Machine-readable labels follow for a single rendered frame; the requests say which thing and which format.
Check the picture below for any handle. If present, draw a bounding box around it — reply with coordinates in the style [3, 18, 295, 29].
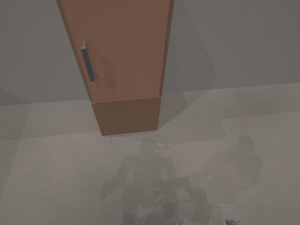
[81, 41, 95, 82]

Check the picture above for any cupboard door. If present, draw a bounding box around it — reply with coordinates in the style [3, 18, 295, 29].
[61, 0, 171, 102]

